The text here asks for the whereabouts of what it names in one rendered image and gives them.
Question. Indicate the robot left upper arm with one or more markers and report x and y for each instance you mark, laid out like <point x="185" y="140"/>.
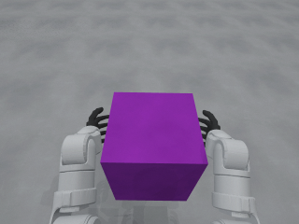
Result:
<point x="78" y="219"/>

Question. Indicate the right robot forearm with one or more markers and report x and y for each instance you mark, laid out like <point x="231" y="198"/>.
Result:
<point x="231" y="170"/>

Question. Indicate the robot left hand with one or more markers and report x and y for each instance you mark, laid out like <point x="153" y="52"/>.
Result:
<point x="93" y="121"/>

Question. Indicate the left robot forearm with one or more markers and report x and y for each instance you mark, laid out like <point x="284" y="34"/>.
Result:
<point x="76" y="189"/>

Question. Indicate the robot right hand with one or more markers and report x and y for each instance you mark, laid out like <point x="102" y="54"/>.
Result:
<point x="212" y="124"/>

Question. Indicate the carton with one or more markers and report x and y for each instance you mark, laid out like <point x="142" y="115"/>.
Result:
<point x="154" y="148"/>

